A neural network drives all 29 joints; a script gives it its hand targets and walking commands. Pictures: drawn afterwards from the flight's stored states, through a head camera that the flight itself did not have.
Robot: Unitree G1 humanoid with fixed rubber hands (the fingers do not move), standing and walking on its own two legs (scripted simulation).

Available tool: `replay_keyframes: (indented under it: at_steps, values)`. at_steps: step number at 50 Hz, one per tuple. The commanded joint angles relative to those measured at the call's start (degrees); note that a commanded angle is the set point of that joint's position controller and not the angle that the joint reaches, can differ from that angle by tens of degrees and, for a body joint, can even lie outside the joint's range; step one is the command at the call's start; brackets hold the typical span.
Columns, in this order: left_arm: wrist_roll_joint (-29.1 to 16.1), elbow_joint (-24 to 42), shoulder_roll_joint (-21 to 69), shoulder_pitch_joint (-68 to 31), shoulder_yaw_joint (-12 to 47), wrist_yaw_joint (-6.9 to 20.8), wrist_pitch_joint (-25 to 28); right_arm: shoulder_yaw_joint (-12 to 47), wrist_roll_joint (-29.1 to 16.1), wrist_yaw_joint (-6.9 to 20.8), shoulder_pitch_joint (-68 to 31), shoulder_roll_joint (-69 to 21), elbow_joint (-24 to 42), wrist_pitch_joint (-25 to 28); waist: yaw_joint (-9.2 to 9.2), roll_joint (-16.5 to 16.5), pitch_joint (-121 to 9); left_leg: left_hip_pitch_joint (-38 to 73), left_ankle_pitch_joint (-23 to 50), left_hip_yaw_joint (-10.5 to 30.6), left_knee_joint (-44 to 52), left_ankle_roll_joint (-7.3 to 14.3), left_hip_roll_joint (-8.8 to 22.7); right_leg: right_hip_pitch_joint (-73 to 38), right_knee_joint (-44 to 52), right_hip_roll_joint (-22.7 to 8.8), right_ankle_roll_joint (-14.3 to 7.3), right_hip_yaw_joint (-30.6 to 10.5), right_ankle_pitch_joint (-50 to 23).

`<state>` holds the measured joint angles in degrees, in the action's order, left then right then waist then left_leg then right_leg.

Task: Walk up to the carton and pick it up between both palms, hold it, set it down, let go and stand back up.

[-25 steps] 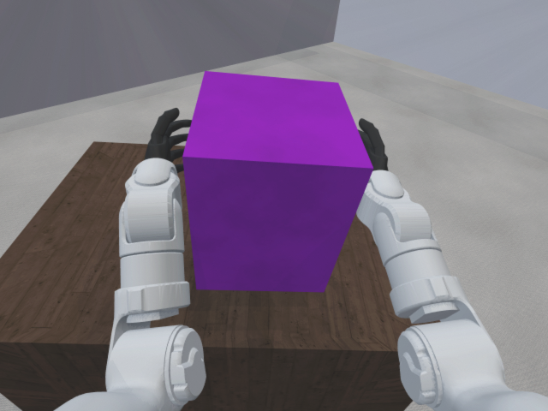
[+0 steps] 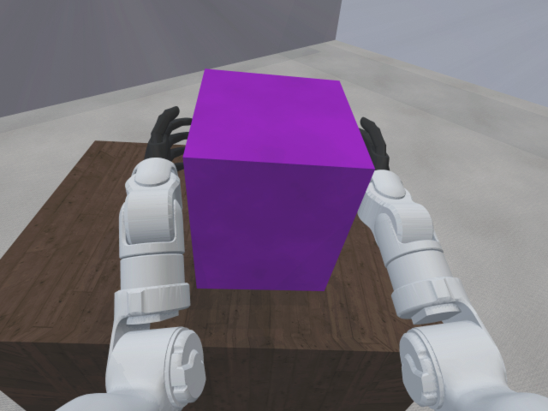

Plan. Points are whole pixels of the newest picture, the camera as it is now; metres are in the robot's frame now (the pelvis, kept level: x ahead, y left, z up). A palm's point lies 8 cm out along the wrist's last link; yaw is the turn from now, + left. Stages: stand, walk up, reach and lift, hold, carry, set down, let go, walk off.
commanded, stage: hold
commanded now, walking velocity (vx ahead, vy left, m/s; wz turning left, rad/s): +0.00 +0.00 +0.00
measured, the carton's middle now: (267, 185) +0.38 +0.01 +0.17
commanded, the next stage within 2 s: none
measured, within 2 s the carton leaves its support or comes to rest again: neither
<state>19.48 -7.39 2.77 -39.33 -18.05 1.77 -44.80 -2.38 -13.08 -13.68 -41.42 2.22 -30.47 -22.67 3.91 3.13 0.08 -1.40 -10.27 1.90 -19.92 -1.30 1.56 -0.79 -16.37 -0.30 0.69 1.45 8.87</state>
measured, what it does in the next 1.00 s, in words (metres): stands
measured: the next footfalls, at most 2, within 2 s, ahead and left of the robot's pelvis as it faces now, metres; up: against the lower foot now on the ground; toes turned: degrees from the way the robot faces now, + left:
none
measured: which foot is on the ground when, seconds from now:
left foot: down 0.00-1.00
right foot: down 0.00-1.00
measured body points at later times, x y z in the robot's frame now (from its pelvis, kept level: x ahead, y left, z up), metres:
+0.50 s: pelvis +0.00 +0.00 +0.00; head -0.06 +0.03 +0.44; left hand +0.37 +0.16 +0.22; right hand +0.37 -0.13 +0.21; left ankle +0.02 +0.13 -0.75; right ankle +0.01 -0.13 -0.75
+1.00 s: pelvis +0.00 +0.00 +0.00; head -0.06 +0.03 +0.44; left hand +0.37 +0.16 +0.22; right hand +0.38 -0.14 +0.21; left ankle +0.02 +0.13 -0.75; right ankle +0.01 -0.13 -0.75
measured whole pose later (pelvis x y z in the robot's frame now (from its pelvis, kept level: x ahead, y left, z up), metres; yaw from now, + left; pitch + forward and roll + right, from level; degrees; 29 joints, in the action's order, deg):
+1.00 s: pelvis +0.00 +0.00 +0.00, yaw +0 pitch -9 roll -1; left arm 18.8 -6.6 3.0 -37.8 -18.1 1.5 -44.6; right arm -1.5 -13.5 -13.8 -40.9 2.4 -29.9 -23.0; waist 4.4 3.2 -0.2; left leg -0.9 -10.3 2.3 -19.9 -1.4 1.6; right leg -1.5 -16.1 -0.1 0.5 1.7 9.0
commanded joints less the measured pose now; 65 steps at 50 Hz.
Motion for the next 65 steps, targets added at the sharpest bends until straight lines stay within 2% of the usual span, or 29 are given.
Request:
replay_keyframes:
  at_steps: [1, 3, 6, 7, 8, 9, 13, 16, 17, 20, 24, 25, 26, 30, 32, 33, 34, 37, 39, 42, 44, 45, 50, 51, 53, 55, 58, 60, 65]
  values:
    - [-10.3, 4.9, 31.1, -36.1, 29.2, 7.6, 3.6, 23.7, -5.5, 5.3, -50.0, -34.2, 20.5, 3.7, 1.07, -3.0, -22.7, 6.9, 14.8, -3.4, 0.8, 0.0, -4.4, -5.3, 1.4, 4.0, 2.6, 2.7, -11.9]
    - [-8.9, 5.2, 30.5, -35.6, 28.3, 7.8, 3.5, 23.8, -5.5, 5.3, -47.6, -33.7, 18.1, 3.2, 0.82, -3.7, -20.5, 6.6, 15.2, -3.5, 1.2, -0.2, -4.5, -5.9, 1.3, 4.0, 2.5, 2.7, -12.1]
    - [-9.0, 6.1, 30.8, -34.8, 28.7, 8.2, 3.0, 24.1, -5.9, 5.2, -48.1, -33.4, 20.5, 3.5, 0.71, -3.5, -20.5, 6.7, 16.4, -3.6, 1.0, -0.3, -4.4, -6.5, 1.4, 4.2, 2.3, 2.8, -12.6]
    - [-9.0, 6.3, 30.7, -35.4, 29.1, 8.3, 3.0, 23.5, -5.7, 5.0, -48.2, -33.2, 20.2, 3.3, 1.26, -3.9, -19.5, 6.9, 16.2, -3.5, 1.1, -0.5, -4.5, -5.8, 1.5, 4.3, 2.4, 2.8, -12.3]
    - [-8.8, 4.3, 30.2, -35.3, 28.1, 8.4, 2.7, 23.4, -5.5, 5.1, -50.0, -33.4, 20.6, 3.4, 0.41, -3.1, -18.2, 6.0, 14.6, -3.7, 1.4, 0.0, -4.5, -5.1, 2.0, 4.2, 2.4, 2.9, -10.7]
    - [-8.9, 6.9, 30.5, -36.2, 28.2, 8.2, 3.0, 24.3, -6.0, 5.1, -48.7, -34.4, 19.6, 3.2, 0.00, -3.3, -18.8, 6.4, 15.6, -3.8, 1.5, 0.0, -4.5, -5.5, 1.6, 4.2, 2.4, 2.8, -11.5]
    - [-10.2, 8.8, 31.0, -37.4, 30.8, 7.9, 3.3, 24.7, -6.6, 5.1, -48.9, -34.4, 22.2, 3.5, 1.33, -4.9, -21.8, 7.0, 17.5, -3.5, 0.4, -0.7, -4.6, -6.1, 1.0, 4.2, 2.4, 2.7, -13.5]
    - [-10.3, 8.5, 31.4, -35.5, 30.9, 7.9, 2.8, 24.2, -6.7, 4.9, -48.5, -33.7, 23.2, 3.2, 1.66, -5.1, -21.7, 7.6, 18.0, -3.3, 0.1, -0.8, -4.5, -6.7, 0.7, 4.2, 2.4, 2.6, -14.8]
    - [-10.4, 8.9, 31.4, -34.5, 31.0, 7.9, 2.7, 25.3, -7.2, 4.7, -48.8, -33.8, 24.4, 3.3, 1.16, -4.7, -22.4, 8.1, 18.9, -3.3, -0.2, -0.8, -4.6, -6.9, 0.7, 4.2, 2.5, 2.6, -16.0]
    - [-10.7, 10.1, 31.3, -35.7, 31.2, 7.9, 3.1, 25.2, -6.7, 4.8, -48.1, -34.1, 24.2, 2.9, 1.43, -3.8, -22.7, 7.6, 16.7, -3.4, 0.5, -0.7, -4.6, -6.2, 0.8, 4.4, 2.7, 2.7, -13.9]
    - [-8.7, 5.4, 30.6, -36.2, 29.4, 7.8, 2.5, 21.4, -4.5, 5.9, -46.9, -31.9, 17.1, 2.3, 1.12, -6.4, -15.3, 4.7, 10.3, -3.6, 3.0, -0.9, -3.7, -2.6, 2.2, 4.0, 1.2, 3.0, -3.8]
    - [-8.8, 4.5, 31.1, -36.5, 29.9, 7.8, 2.4, 20.5, -3.8, 6.2, -48.2, -32.1, 17.9, 2.8, 1.37, -6.0, -15.7, 3.9, 7.9, -3.6, 3.6, -0.6, -3.4, -2.1, 2.5, 4.1, 1.1, 3.2, -1.5]
    - [-9.1, 5.2, 31.1, -37.7, 29.7, 7.7, 2.7, 20.0, -3.6, 6.5, -48.0, -32.4, 16.4, 2.8, 1.48, -6.3, -16.2, 3.9, 7.6, -3.6, 3.8, -0.5, -3.3, -2.0, 2.2, 4.0, 1.0, 3.1, -1.6]
    - [-10.3, 4.7, 32.7, -39.7, 31.0, 6.9, 3.6, 20.4, -3.7, 7.1, -51.8, -33.9, 18.4, 3.9, 1.14, -6.0, -20.5, 5.4, 10.7, -3.5, 2.4, -0.4, -3.4, -2.2, 1.7, 4.3, 1.2, 3.1, -3.7]
    - [-10.6, 4.8, 33.0, -38.7, 31.0, 6.8, 3.9, 21.5, -4.3, 6.7, -51.9, -34.3, 19.2, 4.2, 1.17, -5.0, -22.8, 7.1, 13.4, -3.3, 1.4, -0.3, -3.5, -3.0, 1.6, 4.5, 1.4, 2.9, -7.0]
    - [-10.1, 3.8, 32.4, -38.0, 29.6, 6.8, 3.8, 22.6, -5.1, 6.5, -52.5, -33.8, 19.2, 4.1, 0.00, -4.7, -23.2, 7.0, 13.9, -3.4, 1.0, 0.0, -3.8, -4.0, 1.6, 4.3, 1.6, 2.7, -8.0]
    - [-9.7, 4.1, 32.3, -36.7, 29.2, 6.8, 3.7, 22.6, -5.3, 6.2, -50.3, -33.9, 18.3, 3.7, 0.51, -4.7, -22.6, 7.0, 15.1, -3.4, 0.9, -0.2, -4.0, -5.1, 1.3, 4.3, 1.8, 2.5, -10.1]
    - [-9.7, 5.0, 31.4, -36.3, 28.4, 7.4, 3.5, 23.6, -5.8, 5.8, -50.5, -34.3, 19.5, 3.8, 0.12, -3.4, -22.0, 6.3, 15.5, -3.6, 1.0, 0.1, -4.3, -5.8, 1.2, 4.2, 2.3, 2.7, -11.2]
    - [-8.3, 3.4, 30.5, -35.7, 27.3, 7.6, 3.1, 23.0, -5.7, 5.8, -48.7, -33.2, 16.2, 3.3, 0.05, -4.6, -18.6, 6.0, 14.0, -3.9, 1.9, 0.0, -4.3, -5.0, 1.8, 4.1, 2.1, 2.5, -9.2]
    - [-10.0, 6.0, 31.4, -36.2, 29.7, 7.7, 3.5, 23.1, -5.9, 5.6, -48.9, -33.5, 19.3, 3.6, 1.32, -4.4, -21.2, 7.0, 16.8, -3.4, 0.9, -0.7, -4.2, -5.5, 1.3, 4.5, 2.0, 2.7, -11.7]
    - [-10.2, 5.2, 31.1, -38.1, 29.3, 7.7, 3.7, 22.9, -5.4, 5.6, -50.4, -34.3, 19.9, 3.4, 1.06, -3.5, -20.9, 6.0, 14.1, -3.6, 1.4, -0.2, -4.5, -4.6, 1.6, 4.3, 2.3, 2.8, -10.1]
    - [-10.9, 7.3, 31.7, -38.0, 30.5, 7.5, 3.9, 23.9, -5.9, 5.6, -51.0, -35.4, 21.9, 3.8, 0.74, -3.7, -22.9, 6.3, 15.2, -3.4, 1.0, -0.1, -4.5, -5.4, 1.2, 4.3, 2.4, 2.8, -11.3]
    - [-9.2, 4.1, 30.8, -37.6, 28.9, 7.6, 3.6, 21.7, -4.6, 5.6, -47.6, -34.3, 16.0, 2.7, 1.47, -4.4, -17.9, 4.8, 9.7, -3.7, 2.7, 0.2, -4.3, -3.7, 1.9, 3.4, 2.3, 2.2, -7.2]
    - [-8.8, 3.5, 30.8, -37.5, 28.1, 7.9, 3.4, 21.5, -4.3, 5.6, -48.2, -34.3, 16.1, 2.7, 0.98, -3.9, -16.9, 4.1, 9.3, -3.9, 3.0, 0.3, -4.3, -3.8, 2.0, 3.4, 2.3, 2.2, -6.7]
    - [-9.4, 5.6, 30.8, -38.2, 28.9, 8.0, 3.7, 23.0, -5.2, 5.6, -49.6, -35.3, 18.5, 3.3, 0.55, -4.3, -21.2, 5.0, 11.6, -3.7, 2.2, 0.4, -4.6, -5.7, 1.4, 3.5, 2.5, 2.3, -9.5]
    - [-10.5, 6.0, 31.9, -37.8, 30.5, 7.9, 3.8, 23.5, -6.0, 5.3, -50.9, -35.5, 21.2, 3.6, 1.01, -5.2, -22.6, 5.8, 14.3, -3.5, 1.1, -0.2, -4.5, -5.9, 0.9, 3.8, 2.4, 2.3, -11.3]
    - [-10.8, 7.3, 32.1, -37.8, 31.2, 7.4, 4.2, 24.3, -6.3, 5.2, -49.7, -34.9, 21.1, 3.4, 1.76, -5.1, -23.4, 7.5, 17.0, -3.1, 0.2, -0.7, -4.4, -5.6, 0.8, 4.2, 2.4, 2.4, -13.4]
    - [-10.2, 7.3, 31.4, -35.1, 30.6, 7.4, 3.6, 24.9, -6.8, 4.9, -47.8, -33.7, 21.5, 2.9, 1.48, -4.4, -21.9, 8.5, 19.4, -3.1, -0.2, -1.0, -4.3, -6.1, 0.8, 4.6, 2.4, 2.6, -15.0]
    - [-9.0, 6.0, 30.1, -36.0, 28.3, 8.1, 2.9, 23.1, -5.7, 5.4, -47.4, -33.2, 18.7, 2.6, 0.71, -3.7, -18.0, 6.0, 13.3, -3.7, 2.3, -0.2, -4.2, -4.6, 1.7, 4.1, 2.2, 2.7, -8.5]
